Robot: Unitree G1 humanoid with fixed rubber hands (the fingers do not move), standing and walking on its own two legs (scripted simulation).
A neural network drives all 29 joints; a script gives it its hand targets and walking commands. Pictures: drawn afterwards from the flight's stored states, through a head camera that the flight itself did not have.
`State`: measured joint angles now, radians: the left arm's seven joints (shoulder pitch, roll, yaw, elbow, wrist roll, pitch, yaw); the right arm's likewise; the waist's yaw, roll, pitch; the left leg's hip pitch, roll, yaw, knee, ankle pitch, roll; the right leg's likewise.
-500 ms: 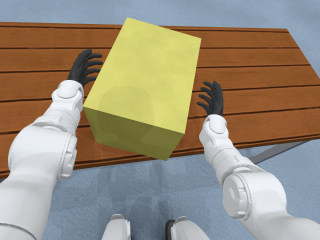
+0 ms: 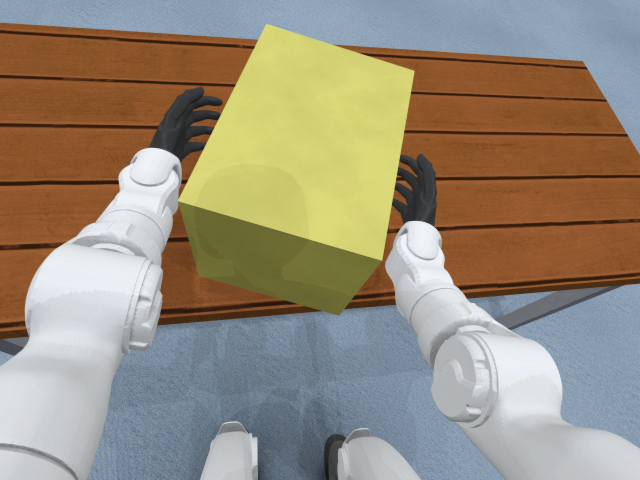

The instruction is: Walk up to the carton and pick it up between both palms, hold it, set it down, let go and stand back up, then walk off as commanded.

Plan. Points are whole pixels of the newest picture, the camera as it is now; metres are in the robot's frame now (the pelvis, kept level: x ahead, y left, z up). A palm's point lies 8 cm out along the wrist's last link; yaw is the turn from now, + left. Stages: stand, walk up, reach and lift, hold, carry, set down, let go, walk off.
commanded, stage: reach and lift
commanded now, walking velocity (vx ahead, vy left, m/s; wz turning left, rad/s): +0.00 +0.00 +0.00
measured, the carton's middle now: (304, 175) +0.51 +0.00 -0.02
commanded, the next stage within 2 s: none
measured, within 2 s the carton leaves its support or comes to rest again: neither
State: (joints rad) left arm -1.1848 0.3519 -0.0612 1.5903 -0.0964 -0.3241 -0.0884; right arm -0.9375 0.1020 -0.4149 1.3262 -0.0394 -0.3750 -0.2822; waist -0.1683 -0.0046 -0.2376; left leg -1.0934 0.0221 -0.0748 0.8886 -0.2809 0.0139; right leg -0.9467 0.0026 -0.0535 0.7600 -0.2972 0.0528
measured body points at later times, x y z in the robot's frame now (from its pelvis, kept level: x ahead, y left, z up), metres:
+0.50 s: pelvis +0.03 +0.00 +0.03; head +0.16 +0.05 +0.45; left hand +0.51 +0.15 +0.03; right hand +0.42 -0.14 +0.02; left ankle +0.06 +0.09 -0.68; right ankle +0.02 -0.17 -0.68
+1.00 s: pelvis +0.03 -0.01 +0.03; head +0.17 +0.05 +0.46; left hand +0.51 +0.15 +0.04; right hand +0.42 -0.14 +0.02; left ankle +0.06 +0.09 -0.68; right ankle +0.02 -0.17 -0.68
